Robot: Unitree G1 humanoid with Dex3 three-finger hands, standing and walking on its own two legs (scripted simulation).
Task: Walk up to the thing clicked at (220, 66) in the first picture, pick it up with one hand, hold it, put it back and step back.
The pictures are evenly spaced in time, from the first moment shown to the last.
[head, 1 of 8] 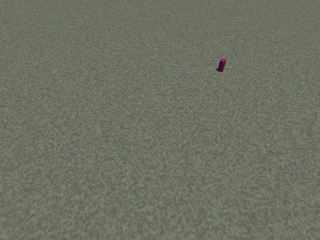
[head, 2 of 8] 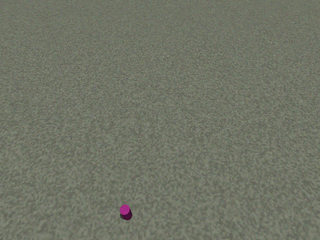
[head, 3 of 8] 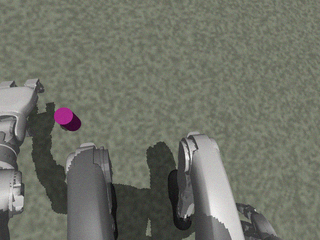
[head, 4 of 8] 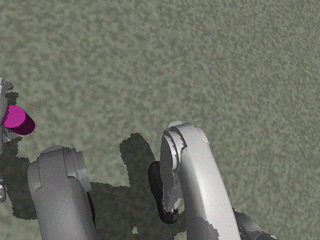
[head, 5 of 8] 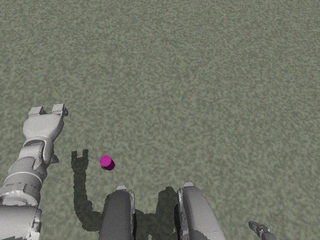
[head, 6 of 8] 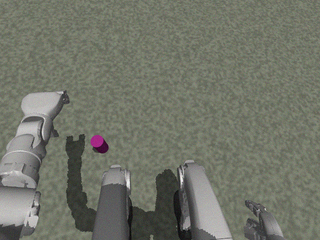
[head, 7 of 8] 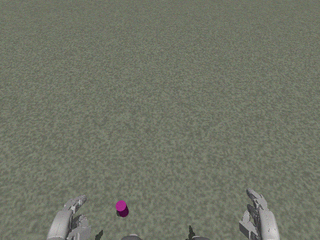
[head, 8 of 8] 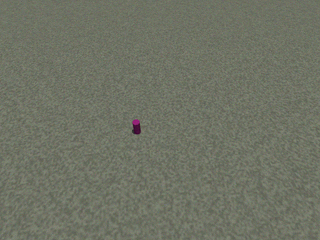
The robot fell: no
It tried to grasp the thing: yes
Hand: left
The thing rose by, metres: 0.00
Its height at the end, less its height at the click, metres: +0.00
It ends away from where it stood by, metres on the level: 0.00
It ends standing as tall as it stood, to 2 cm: yes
